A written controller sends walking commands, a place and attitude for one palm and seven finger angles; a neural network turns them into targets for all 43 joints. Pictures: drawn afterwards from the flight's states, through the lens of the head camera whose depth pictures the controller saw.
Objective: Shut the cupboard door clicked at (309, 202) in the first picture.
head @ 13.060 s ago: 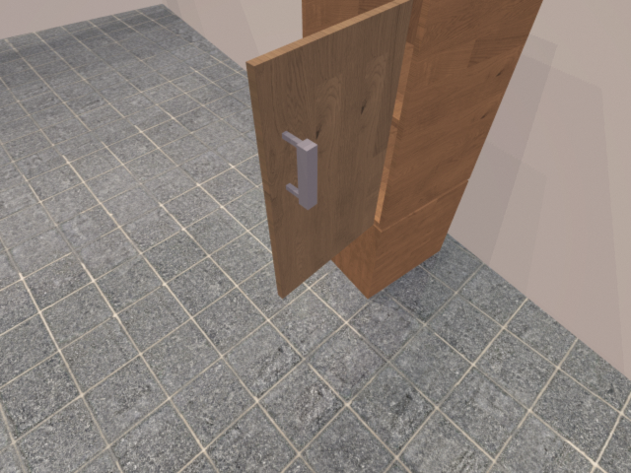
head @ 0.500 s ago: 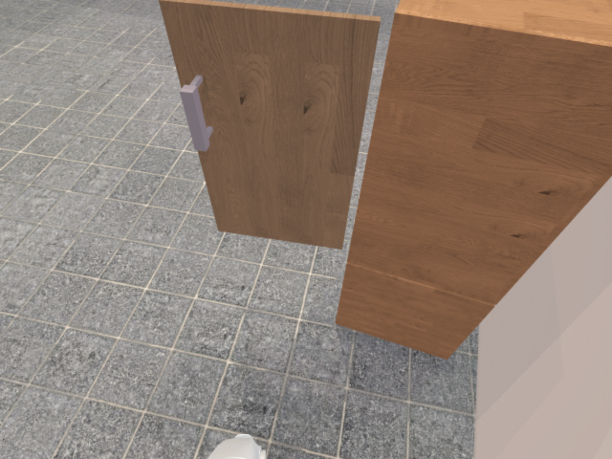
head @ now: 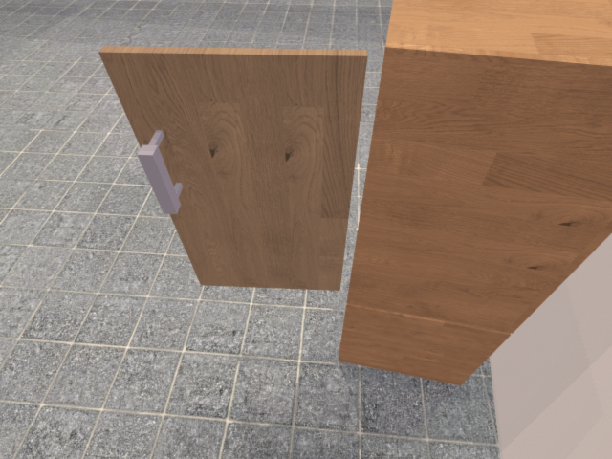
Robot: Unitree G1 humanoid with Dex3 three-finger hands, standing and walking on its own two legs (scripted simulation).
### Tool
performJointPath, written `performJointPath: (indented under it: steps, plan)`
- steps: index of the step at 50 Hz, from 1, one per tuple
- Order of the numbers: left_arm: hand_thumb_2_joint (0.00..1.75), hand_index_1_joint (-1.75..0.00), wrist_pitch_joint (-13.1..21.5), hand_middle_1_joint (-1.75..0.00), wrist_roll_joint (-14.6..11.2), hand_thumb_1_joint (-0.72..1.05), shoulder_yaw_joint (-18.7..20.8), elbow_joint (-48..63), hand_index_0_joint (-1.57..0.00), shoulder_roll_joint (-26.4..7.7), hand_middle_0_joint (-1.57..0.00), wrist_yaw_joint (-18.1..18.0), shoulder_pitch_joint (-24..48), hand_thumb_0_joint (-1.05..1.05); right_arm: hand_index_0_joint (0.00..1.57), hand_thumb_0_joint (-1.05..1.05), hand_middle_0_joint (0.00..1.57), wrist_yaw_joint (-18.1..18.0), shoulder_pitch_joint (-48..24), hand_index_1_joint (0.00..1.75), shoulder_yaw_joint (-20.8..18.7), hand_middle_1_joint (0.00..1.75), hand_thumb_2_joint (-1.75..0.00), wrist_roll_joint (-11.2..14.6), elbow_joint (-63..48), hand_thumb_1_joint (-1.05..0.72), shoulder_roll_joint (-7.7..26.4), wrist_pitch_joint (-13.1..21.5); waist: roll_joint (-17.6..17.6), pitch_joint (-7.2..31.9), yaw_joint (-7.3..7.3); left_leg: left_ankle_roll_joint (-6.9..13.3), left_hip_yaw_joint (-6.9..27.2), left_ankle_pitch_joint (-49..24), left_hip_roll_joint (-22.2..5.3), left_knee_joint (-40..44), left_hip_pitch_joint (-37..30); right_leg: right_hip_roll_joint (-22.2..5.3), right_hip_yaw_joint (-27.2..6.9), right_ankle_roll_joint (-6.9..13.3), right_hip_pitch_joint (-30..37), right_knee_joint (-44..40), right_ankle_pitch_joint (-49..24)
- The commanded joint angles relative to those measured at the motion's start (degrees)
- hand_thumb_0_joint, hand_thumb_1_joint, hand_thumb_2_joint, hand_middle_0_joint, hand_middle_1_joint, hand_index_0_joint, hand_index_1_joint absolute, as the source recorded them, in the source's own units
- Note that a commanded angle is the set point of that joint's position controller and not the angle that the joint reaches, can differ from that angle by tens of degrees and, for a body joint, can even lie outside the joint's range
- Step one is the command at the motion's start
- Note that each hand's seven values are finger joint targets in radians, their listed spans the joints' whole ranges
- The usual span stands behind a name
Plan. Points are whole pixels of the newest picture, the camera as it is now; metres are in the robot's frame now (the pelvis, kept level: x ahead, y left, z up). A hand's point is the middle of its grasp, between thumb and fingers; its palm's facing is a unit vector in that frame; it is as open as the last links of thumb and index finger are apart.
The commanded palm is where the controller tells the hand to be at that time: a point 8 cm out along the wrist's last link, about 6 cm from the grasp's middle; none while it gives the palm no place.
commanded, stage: come to a stop and stand still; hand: left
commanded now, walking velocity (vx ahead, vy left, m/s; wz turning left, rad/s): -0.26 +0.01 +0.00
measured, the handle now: (164, 173) +0.52 +0.26 +0.07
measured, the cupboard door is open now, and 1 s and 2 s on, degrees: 99 99 99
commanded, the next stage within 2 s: look again from close up in 1.54 s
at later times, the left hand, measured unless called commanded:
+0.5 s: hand out of the picture +0.02 +0.18 -0.17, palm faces +0.05 -0.96 -0.27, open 7.4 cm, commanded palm none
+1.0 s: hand out of the picture +0.06 +0.26 -0.14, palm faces +0.01 -0.94 -0.35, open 7.4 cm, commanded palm none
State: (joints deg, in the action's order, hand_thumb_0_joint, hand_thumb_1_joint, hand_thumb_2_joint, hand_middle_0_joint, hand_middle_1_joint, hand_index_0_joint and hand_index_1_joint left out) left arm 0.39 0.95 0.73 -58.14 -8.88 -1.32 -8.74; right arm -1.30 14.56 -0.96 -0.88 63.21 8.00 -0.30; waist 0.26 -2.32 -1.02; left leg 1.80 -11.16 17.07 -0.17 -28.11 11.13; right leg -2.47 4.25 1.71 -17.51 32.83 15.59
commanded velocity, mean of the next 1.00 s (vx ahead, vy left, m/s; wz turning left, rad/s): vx -0.03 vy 0.01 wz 0.00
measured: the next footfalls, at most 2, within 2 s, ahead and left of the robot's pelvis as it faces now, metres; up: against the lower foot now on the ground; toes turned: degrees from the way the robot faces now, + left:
none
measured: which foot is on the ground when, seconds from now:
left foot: down 0.00-1.00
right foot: down 0.00-1.00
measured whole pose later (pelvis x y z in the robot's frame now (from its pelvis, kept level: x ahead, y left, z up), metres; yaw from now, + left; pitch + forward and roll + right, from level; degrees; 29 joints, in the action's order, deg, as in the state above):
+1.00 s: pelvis -0.02 +0.01 +0.01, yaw +2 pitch -2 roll +0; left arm 0.3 0.8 0.4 -58.2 -19.0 -0.7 -9.9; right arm 0.7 11.5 -0.7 -1.5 60.1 19.6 0.1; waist -0.6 -0.9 -0.5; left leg 2.8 -8.2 13.2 0.3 -23.4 8.4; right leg -1.9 6.1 1.0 -12.1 24.0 9.8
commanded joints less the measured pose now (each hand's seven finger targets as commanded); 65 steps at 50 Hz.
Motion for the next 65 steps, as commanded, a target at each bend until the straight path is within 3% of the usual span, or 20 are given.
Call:
performJointPath:
  steps: [1,2,5,9,11,12,14,15,16,17,18,19,21,22,26,31,35,41,49,65]
  plan:
    - [0.90,-0.30,0.2,-0.30,-0.4,0.90,2.0,1.2,-0.20,-9.5,-0.20,-1.2,-5.9,0.00,0.20,0.00,0.20,-0.6,5.9,0.30,-1.9,0.30,-0.90,0.9,-2.0,-0.90,6.2,-0.1,7.6,8.2,0.25,-2.7,6.0,-14.9,-5.3,-1.0,-1.5,-11.1,-9.1,4.9,8.5,-4.2,-42.2]
    - [0.90,-0.30,0.0,-0.30,-0.4,0.90,2.3,1.2,-0.20,-9.3,-0.20,-1.4,-6.0,0.00,0.20,0.00,0.20,-0.7,5.8,0.30,-1.9,0.30,-0.90,0.7,-1.9,-0.90,5.5,-0.2,4.3,8.0,0.56,-2.7,5.9,-17.7,-5.6,-1.4,-1.6,-10.8,-8.4,4.8,8.9,-3.4,-43.3]
    - [0.90,-0.30,-0.7,-0.30,-0.5,0.90,2.8,2.5,-0.20,-9.4,-0.20,-1.4,-5.1,0.00,0.20,0.00,0.20,-0.9,5.5,0.30,-2.4,0.30,-0.90,0.5,-2.9,-0.90,6.3,-1.0,0.3,6.9,0.57,-2.2,7.3,-22.8,-7.2,-2.3,-2.2,-9.6,-7.9,4.5,5.5,-2.3,-36.3]
    - [0.90,-0.30,-1.6,-0.30,-0.4,0.90,2.7,3.8,-0.20,-6.5,-0.20,-1.2,-4.1,0.00,0.20,0.00,0.20,-1.1,3.7,0.30,-2.9,0.30,-0.90,-0.3,-4.5,-0.90,8.1,-1.2,-6.7,3.4,1.14,2.2,12.8,-25.2,-13.5,5.3,1.2,-2.5,-2.8,0.7,3.0,2.8,-12.7]
    - [0.90,-0.30,-2.1,-0.30,-0.2,0.90,2.7,3.6,-0.20,-5.3,-0.20,-1.0,-4.4,0.00,0.20,0.00,0.20,-1.1,2.0,0.30,-2.9,0.30,-0.90,-0.4,-4.9,-0.90,8.5,-0.8,-7.8,2.0,1.75,4.8,13.6,-23.9,-15.5,7.1,3.2,-0.7,-2.2,-0.2,2.6,5.9,2.2]
    - [0.90,-0.30,-2.1,-0.30,0.0,0.90,2.6,3.4,-0.20,-4.9,-0.20,-1.0,-4.9,0.00,0.20,0.00,0.20,-1.1,1.5,0.30,-2.8,0.30,-0.90,-0.5,-5.0,-0.90,7.9,-0.6,-6.8,1.9,2.20,5.1,13.2,-22.7,-15.4,6.9,3.6,-0.7,-2.4,0.0,3.4,5.0,3.4]
    - [0.90,-0.30,-1.9,-0.30,0.2,0.90,2.7,2.7,-0.20,-5.2,-0.20,-0.7,-6.9,0.00,0.20,0.00,0.20,-0.9,-0.7,0.30,-2.8,0.30,-0.90,-0.3,-5.7,-0.90,8.5,-0.6,-4.7,1.2,3.16,3.4,11.5,-15.4,-13.3,5.6,5.6,-1.6,-3.8,0.2,5.2,0.7,-3.4]
    - [0.90,-0.30,-1.6,-0.30,0.3,0.90,2.7,2.4,-0.20,-6.0,-0.20,-0.7,-7.4,0.00,0.20,0.00,0.20,-0.8,-0.8,0.30,-2.9,0.30,-0.90,-0.2,-5.7,-0.90,8.0,-0.7,-0.7,1.0,2.93,1.3,9.5,-9.5,-10.4,3.5,5.5,-3.3,-6.5,0.9,5.1,-3.2,-9.5]
    - [0.90,-0.30,-1.0,-0.30,0.4,0.90,2.6,2.1,-0.20,-7.1,-0.20,-0.8,-6.9,0.00,0.20,0.00,0.20,-0.6,0.3,0.30,-2.9,0.30,-0.90,0.1,-5.6,-0.90,7.0,-1.0,4.6,1.2,1.84,-0.6,7.1,-2.8,-6.6,0.3,4.8,-7.0,-11.7,2.7,4.2,-7.7,-12.3]
    - [0.90,-0.30,-0.7,-0.30,0.9,0.90,1.5,5.1,-0.20,-13.9,-0.20,-1.5,-7.3,0.00,0.20,0.00,0.20,-0.1,1.7,0.30,-2.3,0.30,-0.90,-0.4,-10.2,-0.90,9.6,-0.1,-1.5,-1.4,-0.75,-1.9,10.4,-7.2,-4.5,4.5,4.2,-5.2,-10.7,2.1,5.5,-3.0,-13.1]
    - [0.90,-0.30,-1.0,-0.30,0.5,0.90,2.0,6.5,-0.20,-9.5,-0.20,-1.9,-8.4,0.00,0.20,0.00,0.20,-0.4,1.5,0.30,-3.2,0.30,-0.90,-0.6,-10.5,-0.90,8.9,0.9,-1.6,7.3,0.57,-0.7,9.8,-10.9,-7.5,-0.3,1.5,-5.5,-8.3,1.5,5.2,-1.2,-14.2]
    - [0.90,-0.30,-0.7,-0.30,0.3,0.90,1.5,6.9,-0.20,-9.6,-0.20,-1.7,-8.5,0.00,0.20,0.00,0.20,-0.5,1.0,0.30,-3.1,0.30,-0.90,-0.4,-11.4,-0.90,8.3,0.7,-1.1,10.1,0.64,-0.2,8.8,-8.7,-6.5,-2.3,0.6,-6.2,-9.6,2.3,6.7,-3.2,-16.3]
    - [0.90,-0.30,0.2,-0.30,0.5,0.90,1.7,7.6,-0.20,-9.8,-0.20,-1.8,-8.4,0.00,0.20,0.00,0.20,-0.3,1.6,0.30,-3.1,0.30,-0.90,-0.4,-12.4,-0.90,6.8,0.0,7.1,6.8,0.02,-1.1,7.4,0.7,-2.9,-6.0,5.3,-10.1,-15.5,4.1,6.0,-9.2,-13.4]
    - [0.90,-0.30,0.8,-0.30,0.5,0.90,1.3,7.3,-0.20,-10.0,-0.20,-1.8,-8.7,0.00,0.20,0.00,0.20,0.3,1.4,0.30,-2.4,0.30,-0.90,-0.4,-12.6,-0.90,6.0,-0.3,9.0,4.9,0.00,-1.1,7.8,3.4,-2.2,-6.0,5.8,-11.8,-17.9,5.0,5.6,-11.4,-13.5]
    - [0.90,-0.30,1.8,-0.30,0.3,0.90,2.2,7.8,-0.20,-12.3,-0.20,-1.7,-6.1,0.00,0.20,0.00,0.20,0.4,1.5,0.30,-3.0,0.30,-0.90,-0.2,-12.2,-0.90,8.9,0.2,4.3,2.0,-1.20,-0.1,9.6,-2.3,-2.9,-2.0,1.8,-9.8,-14.1,4.8,1.8,-12.0,-11.5]
    - [0.90,-0.30,1.6,-0.30,0.0,0.90,2.3,6.8,-0.20,-13.8,-0.20,-1.1,-4.6,0.00,0.20,0.00,0.20,0.5,-1.7,0.30,-3.0,0.30,-0.90,-0.3,-11.6,-0.90,13.3,0.9,-0.8,-1.0,-0.19,1.1,11.7,-4.0,-5.8,3.9,1.3,-5.2,-9.0,2.0,1.3,-11.7,-3.7]
    - [0.90,-0.30,1.8,-0.30,0.0,0.90,2.5,6.2,-0.20,-15.8,-0.20,-0.6,-3.0,0.00,0.20,0.00,0.20,0.9,-3.2,0.30,-2.9,0.30,-0.90,-0.4,-11.0,-0.90,16.1,1.1,0.2,-0.6,0.06,1.2,12.0,-0.5,-6.0,6.5,2.1,-5.1,-8.8,1.7,2.8,-13.9,1.1]
    - [0.90,-0.30,1.7,-0.30,-0.1,0.90,2.3,5.1,-0.20,-18.0,-0.20,0.0,-0.9,0.00,0.20,0.00,0.20,1.2,-5.5,0.30,-2.4,0.30,-0.90,-0.4,-9.6,-0.90,19.3,1.6,-1.0,-0.1,0.72,1.2,13.0,1.9,-6.9,10.3,2.9,-5.1,-7.8,1.2,4.7,-14.5,1.5]
    - [0.90,-0.30,1.4,-0.30,-0.3,0.90,1.4,3.4,-0.20,-19.9,-0.20,0.3,1.3,0.00,0.20,0.00,0.20,1.4,-6.6,0.30,-1.5,0.30,-0.90,-0.2,-7.2,-0.90,21.9,2.0,-0.8,1.4,0.98,0.8,13.8,-0.7,-8.3,13.1,2.4,-5.6,-6.4,0.9,7.7,-13.6,-3.5]
    - [0.90,-0.30,1.1,-0.30,-0.3,0.90,0.3,-0.1,-0.20,-20.1,-0.20,0.0,1.9,0.00,0.20,0.00,0.20,1.2,-8.5,0.30,-0.7,0.30,-0.90,0.2,-2.9,-0.90,22.1,2.2,0.2,3.2,0.88,0.4,12.5,-9.8,-8.6,13.5,-2.7,-6.3,-5.8,0.2,9.5,-13.5,-11.0]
